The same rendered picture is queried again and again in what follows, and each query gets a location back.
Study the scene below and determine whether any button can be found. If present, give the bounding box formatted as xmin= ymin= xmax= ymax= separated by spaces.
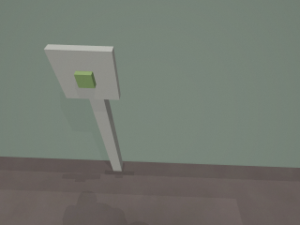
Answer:
xmin=74 ymin=70 xmax=97 ymax=88

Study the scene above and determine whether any panel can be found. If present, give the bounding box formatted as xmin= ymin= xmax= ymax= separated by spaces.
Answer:
xmin=44 ymin=44 xmax=123 ymax=172

